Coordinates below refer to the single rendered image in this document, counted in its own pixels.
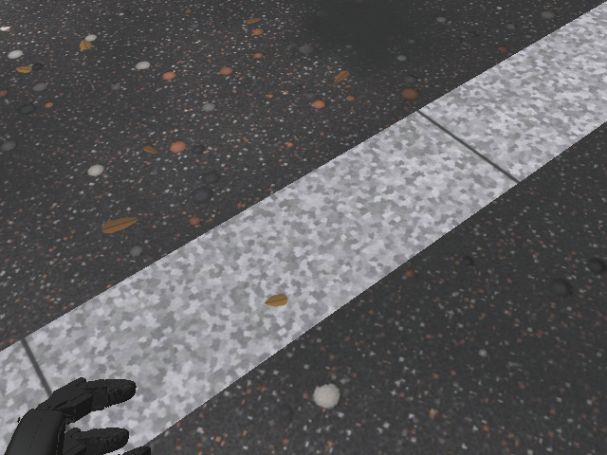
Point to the left robot hand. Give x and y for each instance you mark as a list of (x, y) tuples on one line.
[(41, 430)]

